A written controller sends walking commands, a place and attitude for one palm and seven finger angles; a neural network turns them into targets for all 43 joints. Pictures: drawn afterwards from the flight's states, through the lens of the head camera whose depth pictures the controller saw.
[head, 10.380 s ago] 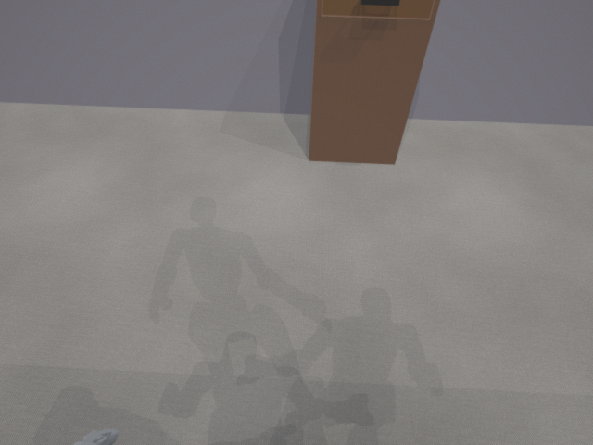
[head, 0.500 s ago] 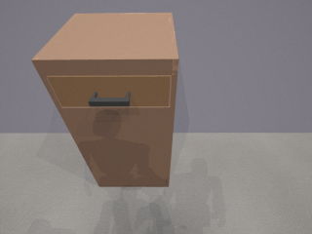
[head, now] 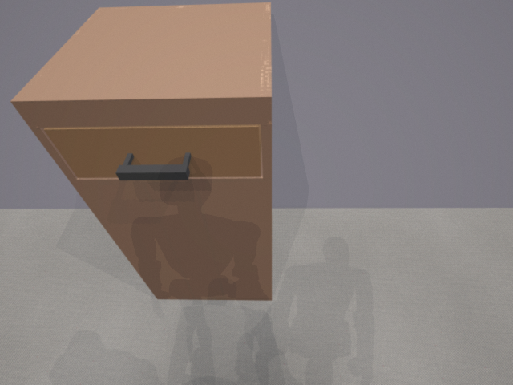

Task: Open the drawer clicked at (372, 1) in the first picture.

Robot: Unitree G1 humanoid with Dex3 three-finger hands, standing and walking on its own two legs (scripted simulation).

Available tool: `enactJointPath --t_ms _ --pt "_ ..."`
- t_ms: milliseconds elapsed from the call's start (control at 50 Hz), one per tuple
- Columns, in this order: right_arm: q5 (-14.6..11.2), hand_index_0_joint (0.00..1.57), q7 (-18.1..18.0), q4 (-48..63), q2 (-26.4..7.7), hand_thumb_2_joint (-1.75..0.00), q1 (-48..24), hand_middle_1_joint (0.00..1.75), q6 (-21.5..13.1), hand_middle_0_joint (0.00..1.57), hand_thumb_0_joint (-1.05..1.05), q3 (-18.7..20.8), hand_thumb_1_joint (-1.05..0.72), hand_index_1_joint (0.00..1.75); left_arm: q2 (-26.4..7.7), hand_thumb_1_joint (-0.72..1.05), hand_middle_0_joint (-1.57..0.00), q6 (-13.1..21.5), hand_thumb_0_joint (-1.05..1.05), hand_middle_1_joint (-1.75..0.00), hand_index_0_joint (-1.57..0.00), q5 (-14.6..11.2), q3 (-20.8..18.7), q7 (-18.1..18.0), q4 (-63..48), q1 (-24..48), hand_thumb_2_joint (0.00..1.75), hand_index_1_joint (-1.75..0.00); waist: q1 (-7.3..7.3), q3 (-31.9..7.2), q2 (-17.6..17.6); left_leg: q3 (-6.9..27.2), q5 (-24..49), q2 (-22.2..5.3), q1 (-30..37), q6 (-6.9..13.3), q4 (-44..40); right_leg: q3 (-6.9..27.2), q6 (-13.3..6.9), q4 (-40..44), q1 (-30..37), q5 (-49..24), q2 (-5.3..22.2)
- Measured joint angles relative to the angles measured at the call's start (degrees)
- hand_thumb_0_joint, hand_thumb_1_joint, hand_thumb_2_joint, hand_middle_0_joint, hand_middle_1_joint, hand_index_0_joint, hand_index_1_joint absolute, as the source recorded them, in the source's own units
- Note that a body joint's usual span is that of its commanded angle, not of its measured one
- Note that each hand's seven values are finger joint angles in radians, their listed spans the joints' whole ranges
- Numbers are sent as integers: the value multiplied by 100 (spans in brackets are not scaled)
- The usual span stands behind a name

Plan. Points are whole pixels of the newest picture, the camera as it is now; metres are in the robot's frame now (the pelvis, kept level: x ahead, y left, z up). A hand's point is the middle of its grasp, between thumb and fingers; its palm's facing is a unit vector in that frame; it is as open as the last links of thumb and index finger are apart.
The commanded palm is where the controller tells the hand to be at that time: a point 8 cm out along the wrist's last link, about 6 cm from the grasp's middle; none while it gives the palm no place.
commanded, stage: come to a stop and stand still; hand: left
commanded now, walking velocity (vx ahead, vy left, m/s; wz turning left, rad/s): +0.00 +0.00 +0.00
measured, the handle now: (156, 165) +0.51 +0.23 +0.03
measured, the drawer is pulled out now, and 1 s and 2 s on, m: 0.00 0.00 0.00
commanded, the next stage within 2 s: look again from close up in 0.46 s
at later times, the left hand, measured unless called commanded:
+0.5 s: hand out of the picture +0.03 +0.16 -0.17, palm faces +0.04 -0.97 -0.23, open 7.3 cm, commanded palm none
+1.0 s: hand out of the picture +0.01 +0.16 -0.17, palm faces +0.04 -0.98 -0.20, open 7.3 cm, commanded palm none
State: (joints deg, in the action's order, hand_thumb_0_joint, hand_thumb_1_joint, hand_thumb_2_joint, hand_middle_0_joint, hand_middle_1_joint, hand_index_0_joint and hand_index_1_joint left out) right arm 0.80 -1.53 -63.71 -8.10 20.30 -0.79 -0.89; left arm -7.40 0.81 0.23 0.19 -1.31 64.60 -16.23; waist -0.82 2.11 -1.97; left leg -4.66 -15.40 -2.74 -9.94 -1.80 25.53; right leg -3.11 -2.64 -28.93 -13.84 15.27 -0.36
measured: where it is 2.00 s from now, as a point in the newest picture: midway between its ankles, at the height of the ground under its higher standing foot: outside the picture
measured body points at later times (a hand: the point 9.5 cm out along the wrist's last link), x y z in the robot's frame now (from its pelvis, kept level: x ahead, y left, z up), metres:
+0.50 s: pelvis +0.03 -0.02 +0.00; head +0.04 -0.03 +0.45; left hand +0.03 +0.21 -0.15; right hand +0.03 -0.23 -0.17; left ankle -0.02 +0.14 -0.74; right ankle +0.00 -0.09 -0.74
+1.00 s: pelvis +0.03 -0.01 +0.00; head +0.05 -0.02 +0.45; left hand +0.01 +0.21 -0.15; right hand +0.00 -0.22 -0.16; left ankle -0.02 +0.14 -0.74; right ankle +0.00 -0.09 -0.74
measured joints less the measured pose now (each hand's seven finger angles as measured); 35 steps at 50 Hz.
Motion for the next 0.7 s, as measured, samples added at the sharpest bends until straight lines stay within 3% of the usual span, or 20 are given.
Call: enactJointPath --t_ms 380,700 --pt "-1 20 -75 -44 -70 -90 -457 30 -15 20 1 64 -92 30 -84 93 -20 44 1 -30 -20 9 -66 -79 6 123 90 -30 72 -41 20 64 -92 -137 363 -155 -242 -76 -116 220 368 135 -148" --pt "2 19 -71 -87 -21 -90 -412 30 -5 20 1 34 -91 30 -87 93 -20 31 1 -30 -20 6 -60 -68 8 66 90 -30 90 -24 75 69 -37 -174 444 -181 -370 -85 -138 386 467 64 -194"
